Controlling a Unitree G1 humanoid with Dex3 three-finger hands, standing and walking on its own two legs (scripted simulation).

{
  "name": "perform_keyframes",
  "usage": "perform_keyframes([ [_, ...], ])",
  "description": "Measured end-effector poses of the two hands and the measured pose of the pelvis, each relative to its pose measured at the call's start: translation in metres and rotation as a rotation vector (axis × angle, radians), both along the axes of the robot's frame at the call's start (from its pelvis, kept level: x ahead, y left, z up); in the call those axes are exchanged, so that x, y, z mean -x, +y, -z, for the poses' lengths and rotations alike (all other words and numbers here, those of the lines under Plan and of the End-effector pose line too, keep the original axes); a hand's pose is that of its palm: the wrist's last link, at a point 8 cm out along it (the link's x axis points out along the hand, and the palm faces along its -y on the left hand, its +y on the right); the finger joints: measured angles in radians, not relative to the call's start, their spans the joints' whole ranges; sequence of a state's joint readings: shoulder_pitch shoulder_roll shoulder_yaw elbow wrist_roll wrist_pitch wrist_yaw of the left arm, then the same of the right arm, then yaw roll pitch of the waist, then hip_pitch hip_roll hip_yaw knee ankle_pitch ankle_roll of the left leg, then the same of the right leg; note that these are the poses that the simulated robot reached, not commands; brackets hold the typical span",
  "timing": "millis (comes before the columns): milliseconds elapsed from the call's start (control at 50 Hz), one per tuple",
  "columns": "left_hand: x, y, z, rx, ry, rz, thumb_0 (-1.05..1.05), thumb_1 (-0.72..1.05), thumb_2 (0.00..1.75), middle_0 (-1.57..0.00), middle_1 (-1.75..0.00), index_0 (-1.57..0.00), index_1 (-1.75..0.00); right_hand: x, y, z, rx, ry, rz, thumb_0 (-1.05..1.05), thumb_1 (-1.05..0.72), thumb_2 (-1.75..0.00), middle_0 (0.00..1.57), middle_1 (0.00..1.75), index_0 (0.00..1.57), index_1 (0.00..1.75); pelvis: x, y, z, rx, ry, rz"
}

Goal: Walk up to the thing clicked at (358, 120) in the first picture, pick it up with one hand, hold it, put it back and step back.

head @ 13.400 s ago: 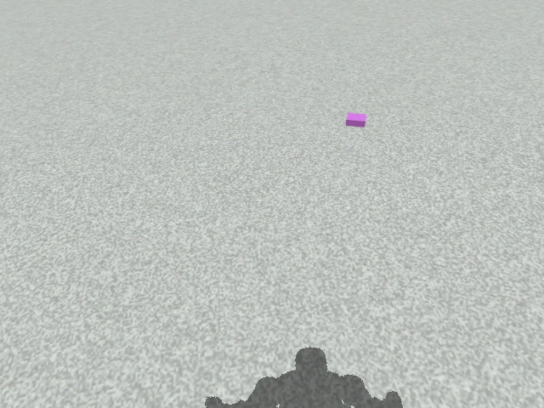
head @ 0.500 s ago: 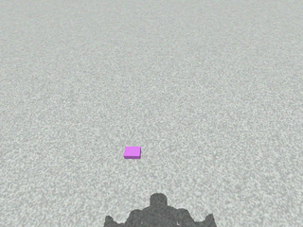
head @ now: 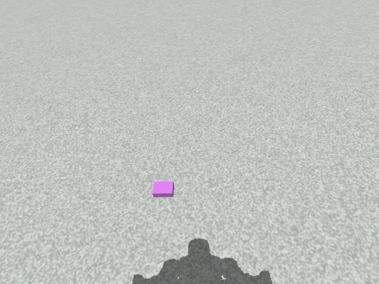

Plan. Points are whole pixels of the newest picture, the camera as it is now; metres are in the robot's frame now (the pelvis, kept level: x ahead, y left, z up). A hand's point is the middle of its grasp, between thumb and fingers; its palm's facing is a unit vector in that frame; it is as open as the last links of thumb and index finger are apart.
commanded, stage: stand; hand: left
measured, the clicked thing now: (163, 189) +0.79 +0.21 -0.76
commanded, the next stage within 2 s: walk up in 0.46 s
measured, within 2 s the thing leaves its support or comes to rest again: neither
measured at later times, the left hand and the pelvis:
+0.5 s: hand out of the picture +0.06 +0.25 -0.15, palm faces -0.02 -0.94 -0.34, open 7.4 cm; pelvis -0.01 +0.00 +0.00, yaw +0 degrees
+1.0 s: hand out of the picture +0.15 +0.31 -0.16, palm faces -0.08 -0.94 -0.33, open 7.4 cm; pelvis +0.11 +0.03 -0.01, yaw -1 degrees
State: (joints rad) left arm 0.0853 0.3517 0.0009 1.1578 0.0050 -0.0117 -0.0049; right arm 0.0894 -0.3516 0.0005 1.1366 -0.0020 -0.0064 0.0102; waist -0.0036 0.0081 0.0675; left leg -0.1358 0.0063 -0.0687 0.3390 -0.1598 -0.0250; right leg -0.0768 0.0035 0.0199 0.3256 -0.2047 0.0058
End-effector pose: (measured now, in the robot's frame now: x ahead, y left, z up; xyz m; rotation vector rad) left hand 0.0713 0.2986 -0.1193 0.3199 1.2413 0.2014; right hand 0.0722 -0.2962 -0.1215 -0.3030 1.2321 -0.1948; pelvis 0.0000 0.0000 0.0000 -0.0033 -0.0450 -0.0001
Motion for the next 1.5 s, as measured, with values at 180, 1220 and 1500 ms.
perform_keyframes([
  [180,0.004,-0.001,-0.002,-0.007,-0.007,0.003,0.01,0.91,0.9,-0.2,-0.3,-0.2,-0.3,0.012,-0.003,0.002,-0.003,0.011,0.007,0.01,-0.91,-0.9,0.21,0.3,0.2,0.3,0.004,-0.003,0.0,0.001,-0.005,0.0],
  [1220,-0.216,0.005,-0.013,-0.043,-0.174,0.099,0.01,0.91,0.9,-0.2,-0.3,-0.2,-0.3,-0.131,-0.032,0.018,0.017,-0.006,0.024,0.01,-0.91,-0.9,0.21,0.3,0.2,0.3,-0.194,-0.012,0.025,-0.007,-0.015,0.019],
  [1500,-0.262,-0.004,0.01,-0.002,-0.122,0.049,0.01,0.9,0.9,-0.21,-0.3,-0.2,-0.3,-0.271,-0.032,-0.005,0.069,-0.121,-0.087,0.01,-0.91,-0.9,0.21,0.3,0.2,0.3,-0.276,-0.013,0.026,0.009,-0.005,0.002],
])
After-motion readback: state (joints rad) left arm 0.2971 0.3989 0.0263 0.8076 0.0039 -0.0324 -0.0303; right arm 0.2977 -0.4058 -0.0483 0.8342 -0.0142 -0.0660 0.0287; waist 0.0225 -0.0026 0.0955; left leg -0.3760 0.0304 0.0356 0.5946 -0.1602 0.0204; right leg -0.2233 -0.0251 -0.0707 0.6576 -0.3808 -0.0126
